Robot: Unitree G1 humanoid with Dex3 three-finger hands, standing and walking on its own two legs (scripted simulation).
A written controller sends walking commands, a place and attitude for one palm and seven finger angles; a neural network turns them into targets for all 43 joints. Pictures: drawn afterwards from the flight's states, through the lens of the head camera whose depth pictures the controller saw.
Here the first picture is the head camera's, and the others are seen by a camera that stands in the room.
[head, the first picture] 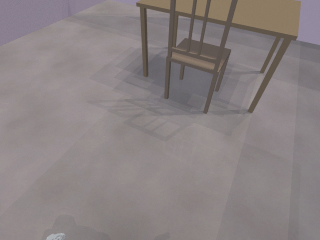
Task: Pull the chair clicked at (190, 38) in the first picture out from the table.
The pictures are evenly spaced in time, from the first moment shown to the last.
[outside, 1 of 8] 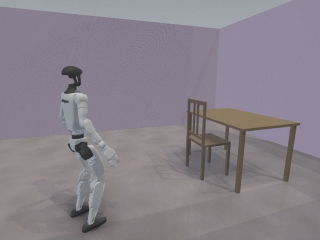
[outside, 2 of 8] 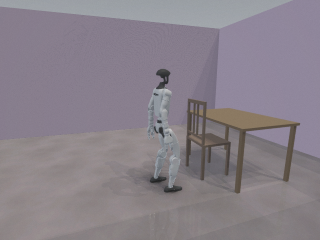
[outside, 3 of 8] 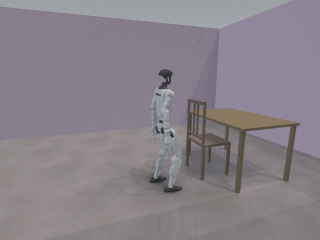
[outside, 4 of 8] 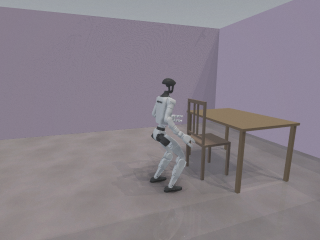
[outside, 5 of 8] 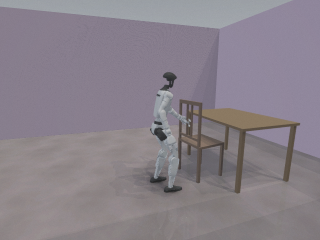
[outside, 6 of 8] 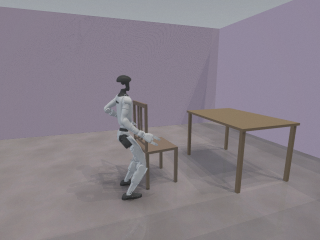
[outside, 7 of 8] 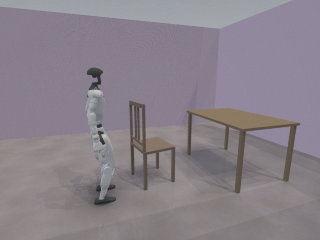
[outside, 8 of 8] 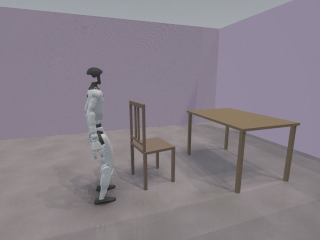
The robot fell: no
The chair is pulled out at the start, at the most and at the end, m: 0.00 0.74 0.74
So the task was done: yes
